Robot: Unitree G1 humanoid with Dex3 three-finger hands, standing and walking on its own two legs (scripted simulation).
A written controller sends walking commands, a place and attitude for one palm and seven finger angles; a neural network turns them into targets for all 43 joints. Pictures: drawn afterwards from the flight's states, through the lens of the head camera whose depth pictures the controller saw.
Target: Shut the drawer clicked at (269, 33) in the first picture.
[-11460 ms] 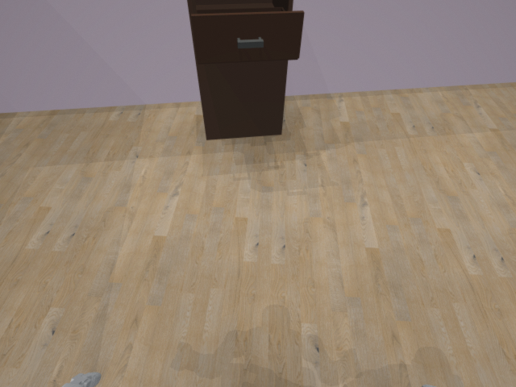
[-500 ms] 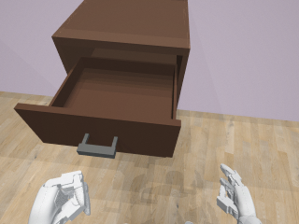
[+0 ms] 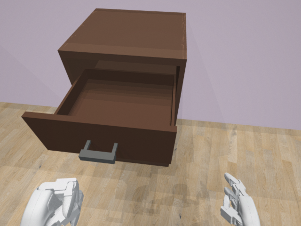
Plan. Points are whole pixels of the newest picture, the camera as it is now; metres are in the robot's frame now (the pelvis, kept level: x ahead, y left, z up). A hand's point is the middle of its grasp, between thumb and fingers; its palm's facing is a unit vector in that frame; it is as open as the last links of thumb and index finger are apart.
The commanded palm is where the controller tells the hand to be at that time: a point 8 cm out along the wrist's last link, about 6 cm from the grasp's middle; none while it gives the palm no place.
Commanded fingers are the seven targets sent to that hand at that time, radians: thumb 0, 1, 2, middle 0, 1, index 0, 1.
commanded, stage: raise the hand and make a fist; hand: left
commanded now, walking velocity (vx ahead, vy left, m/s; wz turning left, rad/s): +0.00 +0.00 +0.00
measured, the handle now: (99, 150) +0.32 +0.19 +0.00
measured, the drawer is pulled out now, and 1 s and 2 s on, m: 0.30 0.30 0.30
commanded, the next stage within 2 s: bring the fist close to the handle in 0.18 s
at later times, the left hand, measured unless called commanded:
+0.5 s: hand (82, 207) +0.15 +0.16 +0.08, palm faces +0.02 -1.00 -0.08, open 3.3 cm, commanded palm +0.11 +0.21 +0.08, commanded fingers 0.00 0.90 0.90 -1.40 -1.60 -1.40 -1.60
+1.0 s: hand (94, 199) +0.18 +0.15 +0.03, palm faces -0.02 -1.00 -0.06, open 3.3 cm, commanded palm +0.16 +0.21 +0.03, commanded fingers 0.00 0.90 0.90 -1.40 -1.60 -1.40 -1.60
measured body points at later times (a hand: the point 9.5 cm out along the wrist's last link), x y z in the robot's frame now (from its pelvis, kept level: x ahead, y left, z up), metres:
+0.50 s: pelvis -0.01 -0.01 +0.00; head +0.01 -0.02 +0.45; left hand +0.14 +0.21 +0.09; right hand +0.19 -0.23 -0.06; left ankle -0.03 +0.10 -0.69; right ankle +0.03 -0.12 -0.69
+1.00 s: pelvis -0.02 -0.01 -0.03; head +0.04 +0.00 +0.42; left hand +0.17 +0.21 +0.04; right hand +0.17 -0.24 -0.09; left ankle -0.03 +0.10 -0.69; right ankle +0.03 -0.12 -0.69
